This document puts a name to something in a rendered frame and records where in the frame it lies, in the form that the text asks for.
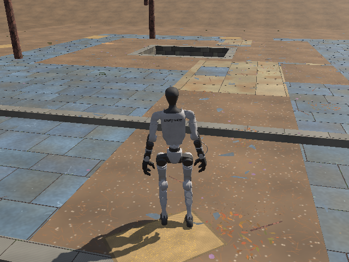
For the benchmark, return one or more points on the robot left hand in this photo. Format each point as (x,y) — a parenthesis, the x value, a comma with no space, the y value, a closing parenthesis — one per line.
(145,168)

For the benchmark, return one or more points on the robot left forearm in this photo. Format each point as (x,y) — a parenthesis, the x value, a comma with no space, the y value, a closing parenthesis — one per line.
(148,150)

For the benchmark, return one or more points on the robot right hand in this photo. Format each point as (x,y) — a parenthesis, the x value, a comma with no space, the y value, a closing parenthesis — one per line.
(203,164)

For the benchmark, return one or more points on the robot left upper arm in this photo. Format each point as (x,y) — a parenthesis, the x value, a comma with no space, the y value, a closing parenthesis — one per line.
(153,126)

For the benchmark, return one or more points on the robot right foot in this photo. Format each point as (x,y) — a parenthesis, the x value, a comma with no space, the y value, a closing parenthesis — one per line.
(189,222)

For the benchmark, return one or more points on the robot right upper arm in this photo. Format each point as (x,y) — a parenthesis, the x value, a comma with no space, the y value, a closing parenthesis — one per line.
(192,124)

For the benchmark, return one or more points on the robot torso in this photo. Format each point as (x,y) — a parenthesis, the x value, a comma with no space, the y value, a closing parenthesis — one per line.
(173,130)

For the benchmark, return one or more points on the robot right forearm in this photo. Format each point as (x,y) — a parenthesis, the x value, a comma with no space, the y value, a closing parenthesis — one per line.
(199,148)

